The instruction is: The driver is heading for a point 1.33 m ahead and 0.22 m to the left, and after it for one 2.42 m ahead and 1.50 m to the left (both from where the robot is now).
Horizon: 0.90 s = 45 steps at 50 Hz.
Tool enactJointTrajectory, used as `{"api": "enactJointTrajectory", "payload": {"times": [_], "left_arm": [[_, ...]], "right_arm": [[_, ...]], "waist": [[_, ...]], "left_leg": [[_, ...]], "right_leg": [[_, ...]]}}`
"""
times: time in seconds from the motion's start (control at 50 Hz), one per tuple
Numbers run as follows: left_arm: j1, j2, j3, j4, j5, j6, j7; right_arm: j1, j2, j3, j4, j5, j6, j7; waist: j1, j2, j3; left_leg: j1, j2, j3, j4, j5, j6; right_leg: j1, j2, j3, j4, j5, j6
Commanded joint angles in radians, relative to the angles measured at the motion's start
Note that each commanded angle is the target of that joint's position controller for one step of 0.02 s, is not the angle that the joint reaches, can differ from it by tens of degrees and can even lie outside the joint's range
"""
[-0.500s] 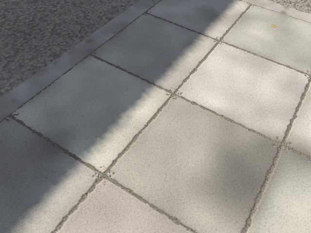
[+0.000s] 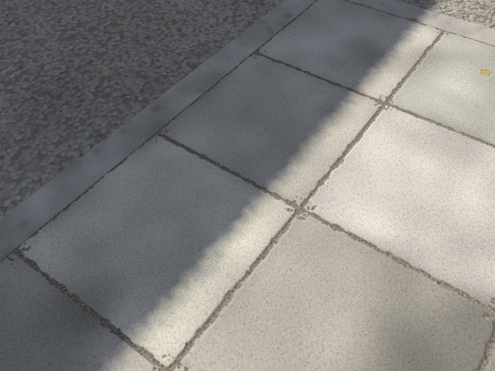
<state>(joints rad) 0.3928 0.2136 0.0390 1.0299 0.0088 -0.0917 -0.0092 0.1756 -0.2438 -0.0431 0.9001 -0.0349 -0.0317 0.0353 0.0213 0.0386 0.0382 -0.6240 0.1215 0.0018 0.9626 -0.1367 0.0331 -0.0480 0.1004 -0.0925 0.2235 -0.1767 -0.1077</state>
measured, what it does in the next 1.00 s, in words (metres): walks ahead: left foot, then right foot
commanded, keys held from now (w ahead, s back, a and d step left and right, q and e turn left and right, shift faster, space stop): w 1.00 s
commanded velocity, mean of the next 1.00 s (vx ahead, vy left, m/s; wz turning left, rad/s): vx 0.50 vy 0.00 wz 0.00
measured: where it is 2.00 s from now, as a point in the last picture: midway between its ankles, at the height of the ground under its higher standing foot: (263, 239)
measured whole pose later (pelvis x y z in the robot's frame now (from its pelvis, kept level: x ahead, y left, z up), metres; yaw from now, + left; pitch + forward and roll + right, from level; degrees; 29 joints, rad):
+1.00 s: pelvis +0.57 -0.01 +0.00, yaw +0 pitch -1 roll +0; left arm 0.28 0.22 0.05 1.00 0.01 -0.09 0.00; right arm 0.26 -0.23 -0.05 0.97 -0.03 -0.06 0.02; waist 0.00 0.03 0.05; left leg -0.46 0.06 0.00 1.10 -0.29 0.07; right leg -0.19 0.07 -0.10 0.35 -0.17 -0.10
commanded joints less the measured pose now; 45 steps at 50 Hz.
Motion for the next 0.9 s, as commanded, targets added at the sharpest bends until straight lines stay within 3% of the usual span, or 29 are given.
{"api": "enactJointTrajectory", "payload": {"times": [0.02, 0.1, 0.16, 0.2, 0.22, 0.24, 0.26, 0.28, 0.3, 0.32, 0.34, 0.36, 0.38, 0.42, 0.48, 0.58, 0.68, 0.74, 0.78, 0.8, 0.82, 0.84, 0.86, 0.88, 0.9], "left_arm": [[0.024, 0.110, 0.013, -0.035, -0.002, -0.014, 0.003], [0.100, 0.115, 0.009, -0.006, 0.004, -0.011, 0.011], [0.120, 0.125, 0.009, 0.012, 0.014, -0.004, 0.022], [0.087, 0.140, 0.013, 0.012, 0.018, -0.001, 0.028], [0.072, 0.150, 0.016, 0.011, 0.021, 0.001, 0.029], [0.053, 0.153, 0.016, 0.009, 0.018, 0.005, 0.027], [0.044, 0.137, 0.009, -0.008, 0.008, 0.004, 0.025], [0.142, 0.039, -0.011, -0.039, -0.033, 0.003, 0.012], [0.126, 0.108, 0.013, -0.024, -0.010, 0.003, 0.013], [0.040, 0.124, 0.022, -0.051, -0.001, 0.005, 0.013], [-0.014, 0.107, 0.018, -0.064, 0.003, 0.000, 0.008], [-0.029, 0.086, 0.018, -0.063, 0.006, 0.006, 0.005], [-0.017, 0.072, 0.016, -0.061, 0.023, 0.020, 0.000], [-0.006, 0.048, 0.013, -0.055, 0.031, 0.042, -0.013], [-0.109, 0.052, 0.014, -0.093, 0.030, 0.056, -0.020], [-0.318, 0.042, 0.003, -0.165, 0.018, 0.051, -0.024], [-0.443, 0.047, -0.004, -0.214, 0.015, 0.043, -0.020], [-0.423, 0.066, 0.004, -0.222, 0.015, 0.031, -0.016], [-0.243, 0.092, 0.022, -0.166, 0.017, 0.019, -0.003], [-0.068, 0.121, 0.038, -0.109, 0.029, 0.008, 0.007], [0.094, 0.215, 0.063, -0.083, 0.057, 0.002, 0.020], [0.103, 0.273, 0.078, -0.078, 0.048, 0.013, 0.011], [0.004, 0.218, 0.069, -0.089, 0.011, 0.023, 0.005], [-0.092, 0.153, 0.051, -0.106, 0.004, 0.021, 0.002], [-0.137, 0.104, 0.037, -0.108, 0.008, 0.014, -0.001]], "right_arm": [[-0.080, -0.033, 0.001, -0.069, 0.006, -0.006, 0.003], [-0.198, -0.023, 0.013, -0.108, 0.011, -0.011, 0.000], [-0.239, -0.038, 0.011, -0.132, 0.010, -0.020, -0.003], [-0.183, -0.052, 0.003, -0.121, 0.010, -0.028, -0.009], [-0.098, -0.069, -0.006, -0.095, 0.009, -0.033, -0.017], [0.057, -0.086, -0.018, -0.042, 0.005, -0.041, -0.026], [0.236, -0.136, -0.037, 0.008, -0.016, -0.050, -0.038], [0.348, -0.253, -0.070, 0.021, -0.038, -0.049, -0.044], [0.296, -0.222, -0.066, 0.023, 0.002, -0.035, -0.030], [0.175, -0.181, -0.055, 0.008, 0.022, -0.032, -0.027], [0.105, -0.110, -0.037, -0.003, 0.022, -0.038, -0.022], [0.078, -0.073, -0.026, 0.003, 0.020, -0.045, -0.023], [0.072, -0.044, -0.017, 0.018, 0.023, -0.051, -0.026], [0.119, -0.044, -0.014, 0.044, 0.022, -0.067, -0.028], [0.177, -0.080, -0.021, 0.072, 0.026, -0.078, -0.028], [0.261, -0.069, -0.012, 0.099, 0.027, -0.074, -0.030], [0.342, -0.078, -0.011, 0.134, 0.016, -0.068, -0.042], [0.323, -0.093, -0.016, 0.142, 0.009, -0.062, -0.053], [0.290, -0.109, -0.020, 0.141, 0.007, -0.058, -0.054], [0.277, -0.101, -0.017, 0.134, 0.013, -0.055, -0.052], [0.300, -0.046, 0.000, 0.095, 0.038, -0.058, -0.045], [0.400, 0.001, 0.002, 0.097, 0.056, -0.056, -0.038], [0.303, -0.084, -0.022, 0.093, 0.030, -0.049, -0.043], [0.224, -0.074, -0.022, 0.067, 0.026, -0.056, -0.037], [0.191, -0.055, -0.020, 0.063, 0.024, -0.058, -0.034]], "waist": [[-0.005, -0.077, 0.057], [0.035, -0.092, 0.064], [0.034, -0.099, 0.070], [-0.008, -0.110, 0.044], [-0.046, -0.119, -0.001], [-0.113, -0.100, -0.080], [-0.178, -0.067, -0.184], [-0.153, 0.149, -0.336], [-0.134, 0.098, -0.346], [-0.081, 0.043, -0.169], [-0.063, -0.008, -0.073], [-0.033, -0.008, -0.020], [-0.004, 0.013, 0.002], [0.012, 0.021, -0.007], [0.009, 0.015, 0.024], [-0.040, 0.019, 0.058], [-0.079, 0.031, 0.070], [-0.047, 0.034, 0.061], [0.033, 0.035, -0.032], [0.103, 0.002, -0.127], [0.135, -0.123, -0.264], [0.083, -0.283, -0.349], [0.060, -0.123, -0.236], [0.031, -0.092, -0.099], [0.004, -0.064, -0.041]], "left_leg": [[-0.036, -0.006, 0.042, -0.133, 0.106, -0.019], [-0.021, -0.045, 0.079, -0.294, 0.150, -0.004], [-0.019, -0.067, 0.080, -0.363, 0.086, 0.030], [0.085, -0.106, 0.093, -0.407, 0.005, 0.065], [0.193, -0.140, 0.102, -0.425, -0.032, 0.085], [0.371, -0.167, 0.115, -0.490, 0.000, 0.109], [0.642, -0.063, 0.008, -0.498, -0.003, 0.151], [0.954, 0.250, -0.462, -0.542, -0.104, 0.279], [0.936, 0.294, -0.692, -0.666, -0.084, 0.307], [0.785, 0.255, -0.521, -0.683, -0.131, 0.274], [0.644, 0.215, -0.405, -0.728, -0.087, 0.247], [0.551, 0.164, -0.313, -0.762, -0.041, 0.208], [0.479, 0.121, -0.242, -0.786, 0.010, 0.178], [0.445, 0.093, -0.175, -0.805, 0.113, 0.173], [0.464, 0.073, -0.114, -0.845, 0.159, 0.177], [0.529, 0.037, -0.047, -0.853, 0.267, 0.156], [0.678, 0.079, -0.039, -0.815, 0.367, 0.162], [0.750, 0.109, -0.029, -0.730, 0.551, 0.150], [0.742, 0.089, -0.001, -0.518, 0.779, 0.123], [0.640, 0.047, 0.034, -0.315, 0.695, 0.103], [0.372, -0.027, 0.082, 0.013, 0.329, 0.071], [0.085, -0.208, 0.050, 0.311, -0.417, 0.049], [0.006, -0.139, -0.065, 0.362, -0.343, 0.067], [-0.011, -0.098, -0.059, 0.323, -0.245, 0.069], [0.024, -0.064, -0.055, 0.263, -0.184, 0.067]], "right_leg": [[-0.039, -0.254, 0.149, -0.125, 0.307, -0.086], [0.067, -0.268, 0.127, -0.097, 0.420, -0.079], [0.172, -0.308, 0.131, -0.047, 0.522, -0.086], [0.198, -0.318, 0.112, 0.043, 0.731, -0.069], [0.198, -0.314, 0.102, 0.143, 0.859, -0.057], [0.166, -0.286, 0.077, 0.316, 0.881, -0.040], [-0.013, -0.250, 0.056, 0.553, 0.658, -0.023], [-0.372, -0.086, -0.010, 0.961, 0.096, 0.028], [-0.509, -0.025, 0.128, 1.106, -0.327, 0.015], [-0.575, -0.094, 0.159, 1.115, -0.245, 0.007], [-0.565, -0.133, 0.152, 1.059, -0.173, 0.007], [-0.529, -0.164, 0.144, 0.996, -0.136, 0.009], [-0.478, -0.183, 0.141, 0.945, -0.115, 0.021], [-0.441, -0.185, 0.118, 0.913, -0.087, 0.039], [-0.536, -0.209, 0.090, 0.828, 0.005, 0.067], [-0.588, -0.201, 0.041, 0.561, 0.160, 0.092], [-0.584, -0.164, 0.015, 0.396, 0.165, 0.062], [-0.518, -0.134, 0.010, 0.334, 0.061, 0.019], [-0.290, -0.070, -0.015, 0.272, 0.013, -0.020], [-0.056, -0.088, 0.008, 0.231, 0.054, -0.051], [0.240, -0.337, 0.308, 0.215, -0.041, -0.124], [0.390, -0.549, 0.753, 0.086, -0.036, -0.246], [0.284, -0.485, 0.691, 0.058, -0.122, -0.210], [0.131, -0.450, 0.539, 0.026, -0.094, -0.177], [0.026, -0.399, 0.439, -0.012, -0.015, -0.141]]}}
Keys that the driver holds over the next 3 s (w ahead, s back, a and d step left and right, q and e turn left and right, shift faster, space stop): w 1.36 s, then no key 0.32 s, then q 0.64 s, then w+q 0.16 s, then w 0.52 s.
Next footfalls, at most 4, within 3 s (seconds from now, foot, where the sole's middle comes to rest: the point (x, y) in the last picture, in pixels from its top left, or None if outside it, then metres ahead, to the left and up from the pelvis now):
0.26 left None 0.32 0.11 -0.78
0.80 right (294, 325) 0.63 -0.07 -0.78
1.36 left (237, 235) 0.93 0.11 -0.78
1.84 right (291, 218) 1.00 -0.07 -0.78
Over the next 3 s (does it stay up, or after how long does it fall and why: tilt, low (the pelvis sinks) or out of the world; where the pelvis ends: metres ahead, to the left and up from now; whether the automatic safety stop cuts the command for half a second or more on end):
stays up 1.06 0.10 0.00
